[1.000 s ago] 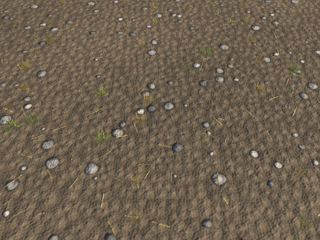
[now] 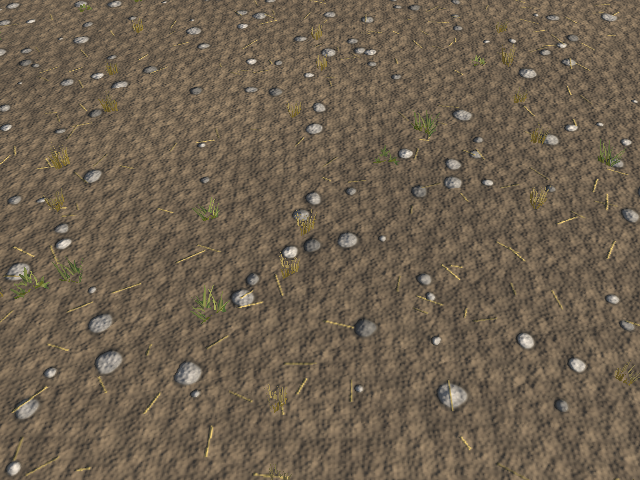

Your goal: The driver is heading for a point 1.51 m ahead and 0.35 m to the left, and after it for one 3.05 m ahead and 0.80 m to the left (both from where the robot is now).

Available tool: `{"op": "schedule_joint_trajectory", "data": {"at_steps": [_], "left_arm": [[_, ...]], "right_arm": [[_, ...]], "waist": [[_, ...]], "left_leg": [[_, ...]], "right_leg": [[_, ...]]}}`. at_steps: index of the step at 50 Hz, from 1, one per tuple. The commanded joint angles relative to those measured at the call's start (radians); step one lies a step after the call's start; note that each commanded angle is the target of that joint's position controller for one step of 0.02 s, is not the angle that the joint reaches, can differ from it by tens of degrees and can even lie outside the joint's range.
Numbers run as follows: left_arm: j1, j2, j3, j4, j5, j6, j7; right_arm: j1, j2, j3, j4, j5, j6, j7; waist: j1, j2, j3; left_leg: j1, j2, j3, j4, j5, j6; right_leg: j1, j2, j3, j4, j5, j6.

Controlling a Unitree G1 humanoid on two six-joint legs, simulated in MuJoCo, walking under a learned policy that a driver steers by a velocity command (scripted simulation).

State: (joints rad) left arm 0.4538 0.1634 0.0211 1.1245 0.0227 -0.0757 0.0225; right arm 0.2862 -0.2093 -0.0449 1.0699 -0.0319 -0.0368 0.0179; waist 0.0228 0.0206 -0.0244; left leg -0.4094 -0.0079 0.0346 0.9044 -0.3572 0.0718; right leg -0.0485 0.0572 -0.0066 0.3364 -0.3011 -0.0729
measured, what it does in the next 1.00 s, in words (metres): walks ahead: left foot, then right foot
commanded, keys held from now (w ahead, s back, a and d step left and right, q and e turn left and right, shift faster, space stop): w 0.88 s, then w+q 0.12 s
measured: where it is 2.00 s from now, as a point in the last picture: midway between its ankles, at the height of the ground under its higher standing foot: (311, 286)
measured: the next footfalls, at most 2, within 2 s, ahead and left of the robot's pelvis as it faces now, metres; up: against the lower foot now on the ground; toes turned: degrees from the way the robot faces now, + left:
left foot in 0.28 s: +0.31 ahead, +0.10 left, +0.00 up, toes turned +4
right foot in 0.82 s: +0.62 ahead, -0.08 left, +0.00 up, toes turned -4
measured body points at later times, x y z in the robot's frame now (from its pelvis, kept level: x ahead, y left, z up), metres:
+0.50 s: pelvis +0.27 +0.04 +0.00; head +0.29 +0.04 +0.45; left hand +0.33 +0.28 -0.15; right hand +0.27 -0.21 -0.15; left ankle +0.27 +0.10 -0.74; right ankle +0.27 -0.10 -0.66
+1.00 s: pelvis +0.56 -0.02 +0.00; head +0.58 -0.02 +0.45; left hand +0.60 +0.24 -0.14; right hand +0.59 -0.26 -0.15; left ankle +0.51 +0.12 -0.65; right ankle +0.58 -0.08 -0.74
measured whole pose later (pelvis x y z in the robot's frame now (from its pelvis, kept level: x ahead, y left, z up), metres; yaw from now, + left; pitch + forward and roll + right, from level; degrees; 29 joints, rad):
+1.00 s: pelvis +0.56 -0.02 +0.00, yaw +2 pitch +0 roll -1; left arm 0.26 0.20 0.06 1.00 0.02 -0.09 0.00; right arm 0.28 -0.22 -0.05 0.99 -0.03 -0.06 0.01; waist -0.01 0.03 0.05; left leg -0.46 0.04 -0.01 1.14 -0.29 0.08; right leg -0.20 0.05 -0.13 0.37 -0.17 -0.09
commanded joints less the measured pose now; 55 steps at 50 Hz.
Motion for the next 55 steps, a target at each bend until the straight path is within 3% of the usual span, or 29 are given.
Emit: {"op": "schedule_joint_trajectory", "data": {"at_steps": [1, 5, 7, 9, 11, 12, 13, 14, 15, 16, 17, 18, 20, 21, 24, 27, 30, 35, 38, 39, 40, 41, 42, 43, 44, 45, 47, 50, 55], "left_arm": [[0.083, 0.102, 0.015, -0.009, -0.006, -0.021, 0.003], [0.110, 0.090, 0.005, -0.004, -0.005, -0.031, 0.000], [0.122, 0.104, 0.005, -0.004, -0.004, -0.032, 0.002], [0.121, 0.124, 0.008, -0.002, -0.004, -0.035, 0.003], [0.096, 0.148, 0.013, -0.007, -0.005, -0.039, 0.004], [0.086, 0.161, 0.017, -0.009, -0.005, -0.037, 0.005], [0.068, 0.173, 0.020, -0.013, -0.009, -0.033, 0.004], [0.070, 0.152, 0.014, -0.029, -0.012, -0.032, -0.002], [0.189, 0.013, -0.010, -0.052, -0.039, -0.027, -0.014], [0.124, 0.118, 0.020, -0.051, -0.019, -0.023, -0.016], [0.015, 0.130, 0.027, -0.097, -0.010, -0.022, -0.017], [-0.050, 0.123, 0.027, -0.114, -0.003, -0.027, -0.022], [-0.046, 0.088, 0.029, -0.114, 0.014, -0.008, -0.031], [-0.023, 0.064, 0.027, -0.108, 0.017, 0.005, -0.036], [-0.096, 0.058, 0.030, -0.140, 0.020, 0.026, -0.043], [-0.258, 0.071, 0.030, -0.200, 0.017, 0.031, -0.052], [-0.389, 0.055, 0.020, -0.246, 0.005, 0.028, -0.057], [-0.511, 0.069, 0.020, -0.295, 0.000, 0.020, -0.055], [-0.463, 0.092, 0.032, -0.294, 0.001, 0.008, -0.047], [-0.369, 0.108, 0.043, -0.266, 0.003, 0.002, -0.040], [-0.205, 0.128, 0.056, -0.210, 0.009, -0.008, -0.031], [-0.029, 0.194, 0.078, -0.169, 0.033, -0.016, -0.019], [0.069, 0.304, 0.107, -0.157, 0.047, -0.013, -0.018], [0.001, 0.256, 0.100, -0.161, 0.007, 0.006, -0.027], [-0.121, 0.210, 0.084, -0.180, -0.005, 0.006, -0.030], [-0.181, 0.148, 0.068, -0.188, -0.001, -0.003, -0.033], [-0.197, 0.082, 0.048, -0.167, -0.001, -0.019, -0.024], [-0.131, 0.103, 0.048, -0.137, -0.006, -0.044, -0.018], [-0.074, 0.116, 0.046, -0.132, -0.003, -0.051, -0.015]], "right_arm": [[-0.124, -0.055, -0.011, -0.091, -0.006, -0.026, 0.021], [-0.270, -0.025, 0.002, -0.167, 0.001, -0.012, 0.020], [-0.346, -0.013, 0.012, -0.205, 0.008, -0.008, 0.020], [-0.359, -0.028, 0.012, -0.225, 0.013, -0.006, 0.015], [-0.268, -0.068, -0.003, -0.208, 0.014, -0.010, 0.000], [-0.151, -0.094, -0.017, -0.174, 0.017, -0.017, -0.008], [0.006, -0.114, -0.031, -0.122, 0.016, -0.025, -0.017], [0.151, -0.173, -0.051, -0.087, -0.005, -0.032, -0.027], [0.223, -0.273, -0.073, -0.084, -0.032, -0.032, -0.025], [0.166, -0.238, -0.071, -0.082, 0.013, -0.020, -0.012], [0.030, -0.191, -0.056, -0.104, 0.022, -0.023, -0.011], [-0.033, -0.122, -0.039, -0.115, 0.021, -0.034, -0.006], [-0.039, -0.053, -0.015, -0.090, 0.016, -0.051, -0.012], [-0.015, -0.051, -0.011, -0.078, 0.014, -0.059, -0.014], [0.057, -0.075, -0.012, -0.053, 0.016, -0.074, -0.018], [0.113, -0.083, -0.008, -0.047, 0.017, -0.073, -0.019], [0.165, -0.082, -0.004, -0.040, 0.020, -0.073, -0.019], [0.249, -0.092, -0.004, -0.012, 0.012, -0.069, -0.029], [0.225, -0.113, -0.009, -0.009, 0.005, -0.064, -0.038], [0.214, -0.123, -0.012, -0.009, 0.004, -0.062, -0.040], [0.196, -0.124, -0.012, -0.012, 0.009, -0.057, -0.038], [0.185, -0.101, -0.003, -0.038, 0.019, -0.059, -0.035], [0.299, 0.009, 0.019, -0.064, 0.066, -0.058, -0.021], [0.234, -0.098, -0.012, -0.055, 0.039, -0.056, -0.026], [0.144, -0.097, -0.016, -0.090, 0.031, -0.059, -0.024], [0.103, -0.078, -0.013, -0.096, 0.029, -0.062, -0.022], [0.117, -0.045, -0.014, -0.085, 0.006, -0.035, -0.014], [0.110, -0.019, -0.017, -0.090, -0.004, 0.000, 0.002], [-0.092, -0.029, -0.016, -0.170, 0.004, 0.012, 0.016]], "waist": [[-0.004, -0.083, 0.179], [0.005, -0.105, 0.181], [0.020, -0.128, 0.188], [0.014, -0.144, 0.180], [-0.038, -0.141, 0.119], [-0.088, -0.134, 0.052], [-0.157, -0.117, -0.029], [-0.204, -0.071, -0.114], [-0.138, 0.163, -0.262], [-0.142, 0.075, -0.249], [-0.086, 0.054, -0.061], [-0.071, -0.005, 0.018], [-0.003, -0.009, 0.076], [0.011, 0.012, 0.071], [0.020, 0.017, 0.100], [-0.009, 0.018, 0.132], [-0.044, 0.026, 0.138], [-0.083, 0.041, 0.139], [-0.041, 0.056, 0.110], [-0.001, 0.062, 0.062], [0.070, 0.038, -0.020], [0.133, -0.010, -0.132], [0.101, -0.247, -0.286], [0.089, -0.114, -0.263], [0.045, -0.091, -0.099], [0.022, -0.042, -0.024], [-0.036, -0.056, 0.045], [-0.060, -0.070, 0.066], [-0.035, -0.070, 0.121]], "left_leg": [[-0.375, 0.059, -0.006, 0.084, 0.095, -0.022], [-0.316, 0.034, 0.060, -0.053, 0.182, -0.042], [-0.230, 0.017, 0.086, -0.180, 0.222, -0.031], [-0.133, -0.004, 0.106, -0.267, 0.237, 0.000], [0.014, -0.045, 0.114, -0.306, 0.224, 0.041], [0.130, -0.068, 0.110, -0.329, 0.215, 0.060], [0.312, -0.070, 0.104, -0.398, 0.255, 0.079], [0.537, 0.071, -0.046, -0.419, 0.138, 0.111], [0.795, 0.408, -0.563, -0.486, 0.028, 0.254], [0.700, 0.408, -0.777, -0.652, -0.096, 0.283], [0.540, 0.378, -0.605, -0.677, -0.152, 0.248], [0.401, 0.336, -0.491, -0.712, -0.055, 0.222], [0.228, 0.248, -0.316, -0.748, 0.126, 0.162], [0.201, 0.244, -0.278, -0.752, 0.194, 0.164], [0.197, 0.216, -0.192, -0.780, 0.292, 0.165], [0.240, 0.194, -0.142, -0.809, 0.335, 0.158], [0.280, 0.171, -0.091, -0.801, 0.440, 0.135], [0.451, 0.209, -0.078, -0.742, 0.596, 0.128], [0.517, 0.228, -0.056, -0.620, 0.864, 0.107], [0.519, 0.221, -0.044, -0.511, 0.986, 0.094], [0.470, 0.187, -0.011, -0.328, 0.986, 0.074], [0.275, 0.150, 0.012, -0.072, 0.726, 0.055], [-0.100, -0.031, 0.072, 0.349, 0.039, 0.002], [-0.196, -0.034, -0.070, 0.456, -0.119, 0.017], [-0.244, 0.022, -0.085, 0.439, -0.039, 0.025], [-0.219, 0.057, -0.089, 0.383, 0.022, 0.026], [-0.124, 0.093, -0.092, 0.284, 0.061, 0.016], [-0.123, 0.092, -0.079, 0.240, 0.106, 0.002], [-0.262, 0.107, -0.051, 0.064, 0.292, -0.016]], "right_leg": [[0.123, -0.278, 0.290, -0.245, 0.073, -0.127], [0.055, -0.224, 0.147, -0.211, 0.433, -0.119], [0.019, -0.217, 0.116, -0.208, 0.518, -0.113], [0.024, -0.234, 0.101, -0.191, 0.643, -0.105], [0.065, -0.247, 0.071, -0.063, 0.941, -0.081], [0.088, -0.243, 0.054, 0.078, 1.049, -0.067], [0.049, -0.220, 0.030, 0.268, 1.019, -0.049], [-0.122, -0.181, 0.014, 0.518, 0.738, -0.040], [-0.442, -0.018, -0.034, 0.942, -0.057, 0.000], [-0.539, 0.005, 0.074, 1.072, -0.160, -0.018], [-0.603, -0.067, 0.072, 1.060, -0.067, -0.028], [-0.580, -0.103, 0.066, 1.000, 0.000, -0.033], [-0.469, -0.144, 0.065, 0.896, 0.029, -0.024], [-0.435, -0.146, 0.058, 0.862, 0.019, -0.015], [-0.493, -0.161, 0.021, 0.766, 0.063, 0.010], [-0.586, -0.175, -0.012, 0.607, 0.178, 0.036], [-0.565, -0.151, -0.049, 0.420, 0.277, 0.045], [-0.562, -0.112, -0.076, 0.269, 0.280, 0.018], [-0.452, -0.064, -0.091, 0.206, 0.165, -0.026], [-0.338, -0.031, -0.101, 0.180, 0.138, -0.045], [-0.141, -0.010, -0.113, 0.113, 0.179, -0.070], [0.125, -0.163, 0.049, 0.109, 0.130, -0.118], [0.435, -0.485, 0.555, 0.037, 0.067, -0.277], [0.363, -0.463, 0.663, -0.050, 0.034, -0.270], [0.215, -0.426, 0.488, -0.068, 0.047, -0.237], [0.092, -0.389, 0.378, -0.106, 0.127, -0.204], [-0.072, -0.314, 0.209, -0.156, 0.214, -0.129], [-0.110, -0.295, 0.105, -0.194, 0.296, -0.110], [-0.071, -0.269, -0.034, -0.233, 0.360, -0.084]]}}
Over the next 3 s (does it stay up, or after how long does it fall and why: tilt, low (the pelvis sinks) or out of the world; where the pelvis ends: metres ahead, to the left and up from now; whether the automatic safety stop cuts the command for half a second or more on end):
stays up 1.41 0.35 0.00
